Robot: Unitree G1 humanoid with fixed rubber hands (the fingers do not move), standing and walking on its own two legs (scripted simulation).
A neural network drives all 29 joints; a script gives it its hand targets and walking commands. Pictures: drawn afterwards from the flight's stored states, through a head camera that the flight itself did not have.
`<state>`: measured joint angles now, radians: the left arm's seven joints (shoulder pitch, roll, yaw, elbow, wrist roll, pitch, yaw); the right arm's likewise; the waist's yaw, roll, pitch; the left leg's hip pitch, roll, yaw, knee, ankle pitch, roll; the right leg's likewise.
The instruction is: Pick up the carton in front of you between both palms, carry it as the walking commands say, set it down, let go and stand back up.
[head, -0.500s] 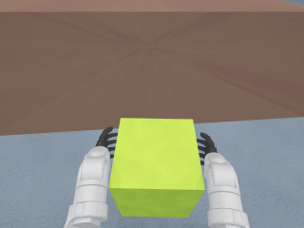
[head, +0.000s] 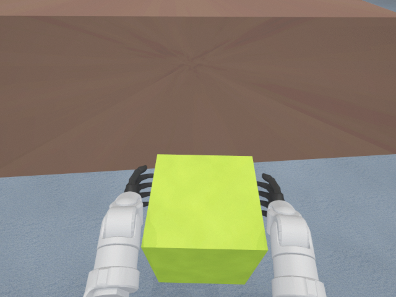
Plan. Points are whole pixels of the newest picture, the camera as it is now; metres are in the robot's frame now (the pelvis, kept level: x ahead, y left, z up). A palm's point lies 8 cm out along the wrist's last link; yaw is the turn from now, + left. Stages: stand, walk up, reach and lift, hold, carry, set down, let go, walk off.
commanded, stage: carry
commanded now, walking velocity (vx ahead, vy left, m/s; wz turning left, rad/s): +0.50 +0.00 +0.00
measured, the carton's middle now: (203, 222) +0.29 +0.00 -0.02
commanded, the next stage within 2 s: none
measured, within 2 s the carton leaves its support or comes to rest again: neither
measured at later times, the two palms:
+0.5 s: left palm (142, 144) +0.43 +0.15 +0.08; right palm (263, 150) +0.43 -0.15 +0.08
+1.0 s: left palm (149, 80) +0.76 +0.19 +0.09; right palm (236, 86) +0.73 -0.11 +0.09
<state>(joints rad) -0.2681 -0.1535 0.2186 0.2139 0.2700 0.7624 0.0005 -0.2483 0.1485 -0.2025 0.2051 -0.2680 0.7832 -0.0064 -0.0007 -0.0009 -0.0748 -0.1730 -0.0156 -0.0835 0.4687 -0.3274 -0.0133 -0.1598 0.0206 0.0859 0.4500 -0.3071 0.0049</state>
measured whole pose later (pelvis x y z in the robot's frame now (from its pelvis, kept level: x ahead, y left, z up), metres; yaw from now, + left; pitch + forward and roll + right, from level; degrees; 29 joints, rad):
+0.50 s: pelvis +0.17 +0.00 +0.00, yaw +1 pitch +6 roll +0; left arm -0.14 -0.13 0.08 -0.32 0.11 1.19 0.10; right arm -0.12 0.13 -0.12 -0.34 -0.09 1.21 -0.10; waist 0.00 -0.01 -0.14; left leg -0.47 0.06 0.11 0.93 -0.43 0.01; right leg -0.21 -0.02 -0.18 0.37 -0.26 -0.03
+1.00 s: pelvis +0.47 +0.06 +0.01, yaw -2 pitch +5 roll -2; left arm -0.17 -0.14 0.09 -0.38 0.12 1.18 0.09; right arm -0.15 0.13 -0.12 -0.38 -0.09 1.19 -0.09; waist -0.03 0.00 -0.06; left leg -0.11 0.03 0.22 0.25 -0.24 0.05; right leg -0.63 -0.09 -0.12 0.80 -0.16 0.00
